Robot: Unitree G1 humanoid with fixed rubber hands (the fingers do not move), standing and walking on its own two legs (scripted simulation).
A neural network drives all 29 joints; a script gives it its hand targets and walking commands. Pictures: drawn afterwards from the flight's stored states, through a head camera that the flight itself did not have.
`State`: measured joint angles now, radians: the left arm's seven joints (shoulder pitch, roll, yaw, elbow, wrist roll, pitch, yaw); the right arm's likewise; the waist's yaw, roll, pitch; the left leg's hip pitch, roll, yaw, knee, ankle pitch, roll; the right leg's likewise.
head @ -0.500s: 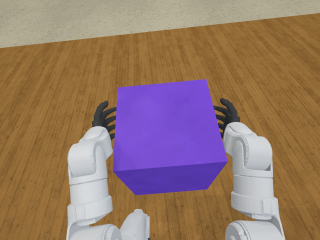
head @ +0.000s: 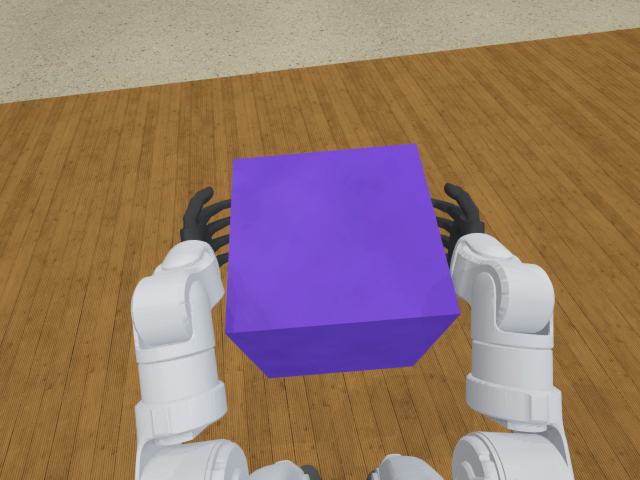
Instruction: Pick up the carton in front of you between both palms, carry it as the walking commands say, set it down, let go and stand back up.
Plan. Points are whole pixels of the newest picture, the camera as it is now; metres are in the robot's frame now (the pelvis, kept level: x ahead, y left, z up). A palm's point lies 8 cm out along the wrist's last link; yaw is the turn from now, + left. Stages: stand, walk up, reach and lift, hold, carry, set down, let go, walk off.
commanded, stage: carry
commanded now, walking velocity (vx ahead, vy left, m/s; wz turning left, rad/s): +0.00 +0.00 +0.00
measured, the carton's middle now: (333, 275) +0.35 -0.01 +0.03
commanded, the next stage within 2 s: none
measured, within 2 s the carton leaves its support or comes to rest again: neither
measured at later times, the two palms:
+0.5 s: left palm (210, 230) +0.35 +0.12 +0.14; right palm (491, 219) +0.34 -0.18 +0.13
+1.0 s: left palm (210, 229) +0.35 +0.13 +0.13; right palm (485, 214) +0.36 -0.17 +0.13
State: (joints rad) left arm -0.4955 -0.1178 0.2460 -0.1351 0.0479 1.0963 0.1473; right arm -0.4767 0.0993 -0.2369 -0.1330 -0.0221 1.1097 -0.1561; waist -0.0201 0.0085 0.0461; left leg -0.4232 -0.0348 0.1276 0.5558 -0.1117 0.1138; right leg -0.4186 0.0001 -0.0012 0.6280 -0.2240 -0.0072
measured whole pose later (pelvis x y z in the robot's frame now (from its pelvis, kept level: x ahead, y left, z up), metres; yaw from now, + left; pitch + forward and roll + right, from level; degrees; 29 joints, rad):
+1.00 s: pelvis +0.02 -0.03 +0.00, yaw +1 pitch +3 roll -1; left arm -0.53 -0.08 0.24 0.06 0.07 1.13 0.14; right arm -0.52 0.07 -0.23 0.06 -0.05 1.15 -0.15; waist 0.00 0.00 -0.12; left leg -0.36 -0.02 0.09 0.54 -0.14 0.06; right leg -0.34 0.02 -0.04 0.58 -0.20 -0.04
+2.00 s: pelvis +0.03 -0.03 +0.00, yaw +1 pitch +3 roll -1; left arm -0.53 -0.08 0.24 0.06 0.07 1.13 0.14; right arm -0.51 0.07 -0.23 0.05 -0.06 1.16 -0.15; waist 0.00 0.00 -0.12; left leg -0.35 -0.02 0.09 0.54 -0.15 0.07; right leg -0.33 0.01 -0.04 0.59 -0.22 -0.03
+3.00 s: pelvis +0.39 +0.00 -0.03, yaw +1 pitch +6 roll -1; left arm -0.46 -0.12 0.24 -0.17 0.07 1.10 0.16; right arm -0.49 0.06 -0.19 -0.07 0.01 1.09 -0.15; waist -0.08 0.00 -0.05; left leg -0.05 -0.06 0.06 0.51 -0.44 0.08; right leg -0.63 0.02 -0.12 0.56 0.06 -0.08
